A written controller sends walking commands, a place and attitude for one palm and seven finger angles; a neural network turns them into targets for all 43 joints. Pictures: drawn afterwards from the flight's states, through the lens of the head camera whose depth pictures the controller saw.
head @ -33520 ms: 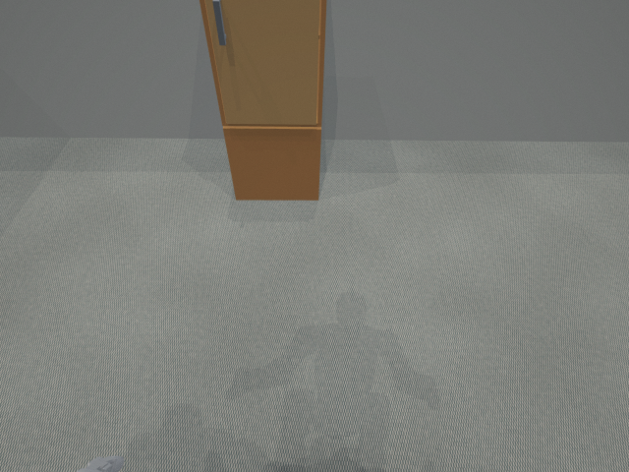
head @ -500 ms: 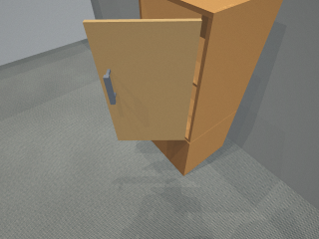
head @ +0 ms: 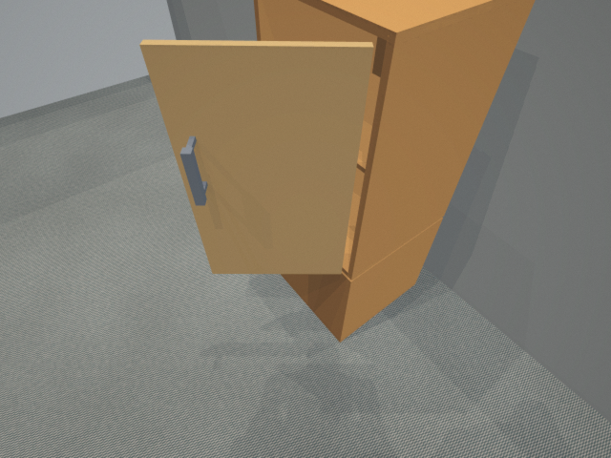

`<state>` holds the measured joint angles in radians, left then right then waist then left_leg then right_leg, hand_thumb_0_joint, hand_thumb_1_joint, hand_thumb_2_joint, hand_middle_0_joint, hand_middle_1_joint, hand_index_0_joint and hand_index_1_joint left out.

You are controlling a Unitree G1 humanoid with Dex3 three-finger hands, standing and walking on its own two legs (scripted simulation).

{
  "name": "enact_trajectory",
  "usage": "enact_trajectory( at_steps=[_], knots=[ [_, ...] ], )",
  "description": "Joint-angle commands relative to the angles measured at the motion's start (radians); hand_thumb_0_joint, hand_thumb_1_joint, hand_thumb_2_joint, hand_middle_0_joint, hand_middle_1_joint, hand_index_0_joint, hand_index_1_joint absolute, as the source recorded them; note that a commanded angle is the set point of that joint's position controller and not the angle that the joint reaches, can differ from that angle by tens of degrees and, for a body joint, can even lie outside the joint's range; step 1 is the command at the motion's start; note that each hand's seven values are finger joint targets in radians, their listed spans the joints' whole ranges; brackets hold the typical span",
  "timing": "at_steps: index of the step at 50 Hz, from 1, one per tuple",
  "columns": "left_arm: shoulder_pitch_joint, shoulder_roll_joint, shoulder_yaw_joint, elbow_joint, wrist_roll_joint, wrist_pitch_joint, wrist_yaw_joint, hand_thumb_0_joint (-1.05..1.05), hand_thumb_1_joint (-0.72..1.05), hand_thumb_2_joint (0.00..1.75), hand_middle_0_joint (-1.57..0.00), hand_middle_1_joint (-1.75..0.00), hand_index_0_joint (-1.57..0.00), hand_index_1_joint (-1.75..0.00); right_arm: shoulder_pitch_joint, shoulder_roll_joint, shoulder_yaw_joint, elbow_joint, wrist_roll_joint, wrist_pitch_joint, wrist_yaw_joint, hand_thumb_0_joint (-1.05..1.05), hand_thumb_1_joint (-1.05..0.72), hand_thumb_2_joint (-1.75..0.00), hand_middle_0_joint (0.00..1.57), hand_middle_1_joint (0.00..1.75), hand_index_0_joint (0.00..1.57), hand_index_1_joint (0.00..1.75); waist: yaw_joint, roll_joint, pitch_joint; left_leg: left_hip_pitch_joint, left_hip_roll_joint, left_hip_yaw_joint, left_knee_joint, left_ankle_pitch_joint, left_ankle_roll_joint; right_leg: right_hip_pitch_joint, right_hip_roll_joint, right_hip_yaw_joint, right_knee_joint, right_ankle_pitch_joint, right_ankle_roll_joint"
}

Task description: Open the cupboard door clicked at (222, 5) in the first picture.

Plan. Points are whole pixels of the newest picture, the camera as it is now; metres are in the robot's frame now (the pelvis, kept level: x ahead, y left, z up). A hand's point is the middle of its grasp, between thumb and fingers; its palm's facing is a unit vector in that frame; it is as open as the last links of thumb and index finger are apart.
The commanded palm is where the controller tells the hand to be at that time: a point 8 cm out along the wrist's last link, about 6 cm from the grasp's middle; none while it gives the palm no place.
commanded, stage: look again from close up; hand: left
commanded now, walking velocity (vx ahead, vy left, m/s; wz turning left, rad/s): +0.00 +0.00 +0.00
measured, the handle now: (196, 171) +0.58 +0.24 +0.03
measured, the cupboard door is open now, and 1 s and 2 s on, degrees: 52 52 52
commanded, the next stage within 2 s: shuffle to correct the standing spot in 0.02 s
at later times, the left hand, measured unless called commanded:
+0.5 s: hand out of the picture +0.02 +0.18 -0.19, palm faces +0.06 -0.99 -0.14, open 7.3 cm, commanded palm none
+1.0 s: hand (196, 446) +0.17 +0.18 -0.18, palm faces +0.06 -0.98 -0.20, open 7.3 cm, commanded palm none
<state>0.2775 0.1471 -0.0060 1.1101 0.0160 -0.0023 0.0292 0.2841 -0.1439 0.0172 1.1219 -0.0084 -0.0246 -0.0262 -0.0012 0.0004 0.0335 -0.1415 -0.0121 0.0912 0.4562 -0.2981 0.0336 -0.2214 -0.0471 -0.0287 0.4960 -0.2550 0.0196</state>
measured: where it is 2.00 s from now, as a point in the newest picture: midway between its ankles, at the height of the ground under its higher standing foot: outside the picture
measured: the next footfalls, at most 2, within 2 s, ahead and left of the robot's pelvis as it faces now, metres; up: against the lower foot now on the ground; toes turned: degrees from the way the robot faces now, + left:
right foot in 0.74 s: +0.18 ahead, -0.09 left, +0.00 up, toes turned -1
left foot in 1.06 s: +0.12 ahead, +0.13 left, +0.00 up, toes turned +5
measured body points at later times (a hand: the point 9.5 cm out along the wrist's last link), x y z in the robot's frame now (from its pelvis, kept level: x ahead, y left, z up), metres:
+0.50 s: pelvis +0.05 +0.01 -0.01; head +0.07 +0.03 +0.44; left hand +0.02 +0.23 -0.18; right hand +0.02 -0.21 -0.16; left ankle -0.03 +0.09 -0.74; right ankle +0.00 -0.11 -0.69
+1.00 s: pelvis +0.09 +0.00 -0.01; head +0.13 +0.01 +0.44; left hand +0.17 +0.23 -0.16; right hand +0.16 -0.23 -0.16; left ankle +0.06 +0.13 -0.71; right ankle +0.17 -0.11 -0.74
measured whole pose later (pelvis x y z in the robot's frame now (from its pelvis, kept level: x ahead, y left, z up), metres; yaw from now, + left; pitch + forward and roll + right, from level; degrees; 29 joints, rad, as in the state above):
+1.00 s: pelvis +0.09 +0.00 -0.01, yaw +3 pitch +0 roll +1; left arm 0.15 0.17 0.04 0.95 0.03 0.02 0.03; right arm 0.18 -0.16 -0.05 1.00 -0.01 0.02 -0.02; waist -0.01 -0.04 0.08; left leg -0.35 0.01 0.03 0.83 -0.47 -0.02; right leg -0.39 -0.05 -0.07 0.58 -0.18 -0.03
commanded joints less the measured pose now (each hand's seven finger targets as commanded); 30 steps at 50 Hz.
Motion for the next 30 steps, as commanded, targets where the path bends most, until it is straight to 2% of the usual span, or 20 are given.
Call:
enact_trajectory(
  at_steps=[1,6,7,9,11,14,15,16,17,18,19,20,21,22,23,24,25,27,30],
  knots=[
    [0.061,0.091,0.014,-0.032,-0.003,-0.017,0.005,0.00,0.90,0.90,-0.20,-0.30,-0.20,-0.30,0.065,-0.094,-0.019,-0.019,-0.004,-0.014,-0.010,0.00,-0.90,-0.90,0.20,0.30,0.20,0.30,0.004,0.000,0.016,-0.057,0.115,-0.104,-0.100,0.166,0.010,0.025,-0.064,0.074,-0.062,0.187,-0.056],
    [0.061,0.094,0.014,-0.032,-0.003,-0.018,0.005,0.00,0.90,0.90,-0.20,-0.30,-0.20,-0.30,0.061,-0.089,-0.019,-0.013,-0.003,-0.011,-0.010,0.00,-0.90,-0.90,0.20,0.30,0.20,0.30,0.004,-0.011,0.030,-0.061,0.116,-0.099,-0.096,0.157,0.007,0.023,-0.064,0.076,-0.072,0.187,-0.058],
    [0.070,0.095,0.017,-0.032,-0.001,-0.019,0.004,0.00,0.90,0.90,-0.20,-0.30,-0.20,-0.30,0.071,-0.092,-0.020,-0.010,-0.005,-0.011,-0.008,0.00,-0.90,-0.90,0.20,0.30,0.20,0.30,0.006,-0.011,0.016,-0.060,0.111,-0.092,-0.091,0.098,0.009,0.033,-0.064,0.078,-0.070,0.123,-0.064],
    [0.078,0.103,0.025,-0.036,0.005,-0.016,-0.001,0.00,0.90,0.90,-0.20,-0.30,-0.20,-0.30,0.073,-0.096,-0.024,-0.016,-0.009,-0.005,-0.003,0.00,-0.90,-0.90,0.20,0.30,0.20,0.30,0.012,-0.038,0.042,-0.100,0.096,-0.084,-0.066,-0.035,0.015,0.022,-0.065,0.097,-0.080,-0.049,-0.078],
    [0.089,0.118,0.034,-0.044,0.006,-0.014,-0.006,0.00,0.90,0.90,-0.20,-0.30,-0.20,-0.30,0.071,-0.089,-0.023,-0.027,-0.013,0.000,0.003,0.00,-0.90,-0.90,0.20,0.30,0.20,0.30,0.018,-0.056,0.086,-0.163,0.066,-0.065,-0.021,-0.119,0.012,0.002,-0.086,0.153,-0.122,-0.202,-0.101],
    [0.138,0.149,0.055,-0.046,0.005,-0.015,-0.006,0.00,0.90,0.90,-0.20,-0.30,-0.20,-0.30,0.068,-0.070,-0.025,-0.050,-0.015,0.003,0.008,0.00,-0.90,-0.90,0.20,0.30,0.20,0.30,0.032,-0.142,0.101,-0.251,0.024,-0.015,0.124,-0.135,0.002,0.037,-0.161,0.257,-0.205,-0.312,-0.153],
    [0.152,0.158,0.062,-0.048,0.005,-0.017,-0.005,0.00,0.90,0.90,-0.20,-0.30,-0.20,-0.30,0.063,-0.068,-0.027,-0.058,-0.015,0.001,0.009,0.00,-0.90,-0.90,0.20,0.30,0.20,0.30,0.033,-0.167,0.101,-0.265,0.024,-0.003,0.182,-0.127,0.000,0.037,-0.199,0.299,-0.235,-0.303,-0.174],
    [0.154,0.159,0.068,-0.052,0.005,-0.021,-0.003,0.00,0.90,0.90,-0.20,-0.30,-0.20,-0.30,0.066,-0.063,-0.026,-0.063,-0.015,-0.003,0.010,0.00,-0.90,-0.90,0.20,0.30,0.20,0.30,0.028,-0.176,0.093,-0.264,0.033,-0.007,0.193,-0.123,0.000,0.036,-0.225,0.314,-0.238,-0.254,-0.193],
    [0.141,0.158,0.072,-0.058,0.007,-0.024,-0.002,0.00,0.90,0.90,-0.20,-0.30,-0.20,-0.30,0.078,-0.060,-0.027,-0.064,-0.014,-0.008,0.011,0.00,-0.90,-0.90,0.20,0.30,0.20,0.30,0.016,-0.150,0.089,-0.223,0.041,-0.009,0.155,-0.114,0.000,0.009,-0.226,0.288,-0.212,-0.198,-0.197],
    [0.113,0.150,0.072,-0.068,0.007,-0.024,-0.004,0.00,0.90,0.90,-0.20,-0.30,-0.20,-0.30,0.114,-0.056,-0.026,-0.053,-0.013,-0.013,0.012,0.00,-0.90,-0.90,0.20,0.30,0.20,0.30,-0.007,-0.100,0.076,-0.131,0.043,-0.006,0.066,-0.086,0.003,-0.042,-0.197,0.218,-0.156,-0.154,-0.181],
    [0.079,0.124,0.069,-0.080,0.008,-0.021,-0.007,0.00,0.90,0.90,-0.20,-0.30,-0.20,-0.30,0.175,-0.062,-0.027,-0.030,-0.012,-0.019,0.012,0.00,-0.90,-0.90,0.20,0.30,0.20,0.30,-0.033,0.006,0.079,-0.031,0.059,-0.044,-0.018,-0.019,0.014,-0.107,-0.113,0.113,-0.044,-0.136,-0.147],
    [0.043,0.080,0.060,-0.098,0.008,-0.018,-0.014,0.00,0.90,0.90,-0.20,-0.30,-0.20,-0.30,0.256,-0.113,-0.036,-0.002,-0.019,-0.029,0.007,0.00,-0.90,-0.90,0.20,0.30,0.20,0.30,-0.059,0.202,0.074,0.063,0.176,-0.211,-0.098,0.104,0.064,-0.220,-0.001,-0.020,0.173,-0.138,-0.095],
    [-0.020,0.050,0.048,-0.125,0.011,-0.023,-0.014,0.00,0.90,0.90,-0.20,-0.30,-0.20,-0.30,0.341,-0.157,-0.045,0.023,-0.025,-0.033,-0.006,0.00,-0.90,-0.90,0.20,0.30,0.20,0.30,-0.092,0.344,0.097,0.188,0.316,-0.395,-0.182,0.328,0.143,-0.417,0.058,-0.108,0.396,-0.287,-0.063],
    [-0.070,0.068,0.048,-0.149,0.013,-0.031,-0.012,0.00,0.90,0.90,-0.20,-0.30,-0.20,-0.30,0.371,-0.140,-0.036,0.030,-0.026,-0.034,-0.016,0.00,-0.90,-0.90,0.20,0.30,0.20,0.30,-0.099,0.260,0.114,0.236,0.368,-0.448,-0.166,0.521,0.220,-0.519,0.031,-0.045,0.550,-0.339,-0.074],
    [-0.091,0.060,0.052,-0.149,0.008,-0.038,-0.017,0.00,0.90,0.90,-0.20,-0.30,-0.20,-0.30,0.342,-0.130,-0.032,0.018,-0.025,-0.040,-0.019,0.00,-0.90,-0.90,0.20,0.30,0.20,0.30,-0.083,0.140,0.109,0.236,0.379,-0.418,-0.135,0.617,0.252,-0.542,-0.009,-0.015,0.625,-0.308,-0.081],
    [-0.104,0.055,0.051,-0.147,0.006,-0.042,-0.024,0.00,0.90,0.90,-0.20,-0.30,-0.20,-0.30,0.310,-0.114,-0.031,-0.001,-0.027,-0.048,-0.019,0.00,-0.90,-0.90,0.20,0.30,0.20,0.30,-0.068,0.059,0.105,0.229,0.372,-0.381,-0.132,0.678,0.253,-0.542,-0.027,-0.010,0.636,-0.275,-0.079],
    [-0.110,0.036,0.048,-0.148,0.006,-0.039,-0.029,0.00,0.90,0.90,-0.20,-0.30,-0.20,-0.30,0.284,-0.120,-0.029,-0.011,-0.028,-0.054,-0.020,0.00,-0.90,-0.90,0.20,0.30,0.20,0.30,-0.054,0.057,0.096,0.206,0.345,-0.323,-0.143,0.716,0.234,-0.517,-0.035,-0.014,0.628,-0.241,-0.069],
    [-0.092,0.014,0.043,-0.138,0.003,-0.025,-0.033,0.00,0.90,0.90,-0.20,-0.30,-0.20,-0.30,0.259,-0.107,-0.021,-0.013,-0.023,-0.058,-0.027,0.00,-0.90,-0.90,0.20,0.30,0.20,0.30,-0.030,0.094,0.074,0.181,0.283,-0.212,-0.147,0.839,0.185,-0.460,-0.023,-0.035,0.590,-0.152,-0.053],
    [-0.094,0.009,0.038,-0.139,-0.003,-0.012,-0.025,0.00,0.90,0.90,-0.20,-0.30,-0.20,-0.30,0.213,-0.101,-0.016,-0.016,-0.024,-0.051,-0.036,0.00,-0.90,-0.90,0.20,0.30,0.20,0.30,-0.007,0.122,0.051,0.119,0.240,-0.110,-0.114,0.995,0.122,-0.305,-0.001,-0.052,0.365,-0.054,-0.052]
  ],
)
